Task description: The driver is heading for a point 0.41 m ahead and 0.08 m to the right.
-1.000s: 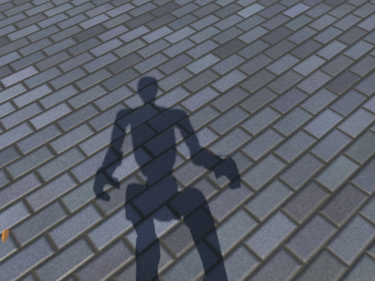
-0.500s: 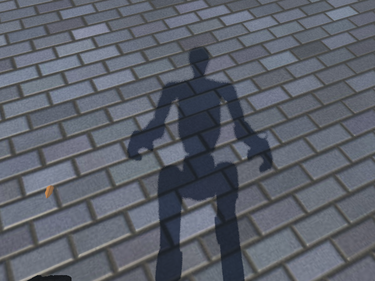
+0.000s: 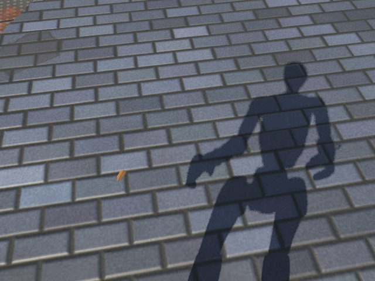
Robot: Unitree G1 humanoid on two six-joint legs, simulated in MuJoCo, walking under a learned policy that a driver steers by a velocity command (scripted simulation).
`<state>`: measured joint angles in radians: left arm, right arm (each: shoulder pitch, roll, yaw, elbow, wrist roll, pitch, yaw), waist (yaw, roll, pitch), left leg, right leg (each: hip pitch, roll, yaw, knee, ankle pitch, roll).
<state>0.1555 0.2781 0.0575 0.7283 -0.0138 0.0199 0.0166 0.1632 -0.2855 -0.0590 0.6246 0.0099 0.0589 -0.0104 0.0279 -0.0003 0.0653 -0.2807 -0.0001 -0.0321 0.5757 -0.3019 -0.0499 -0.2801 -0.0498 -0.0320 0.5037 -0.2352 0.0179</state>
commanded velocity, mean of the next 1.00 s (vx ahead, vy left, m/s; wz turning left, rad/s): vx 0.29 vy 0.00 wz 0.05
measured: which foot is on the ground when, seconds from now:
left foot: up 0.00-0.00, down 0.02-0.44, up 0.46-0.88, down 0.90-1.00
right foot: down 0.00-0.02, up 0.04-0.42, down 0.44-0.90, up 0.92-1.00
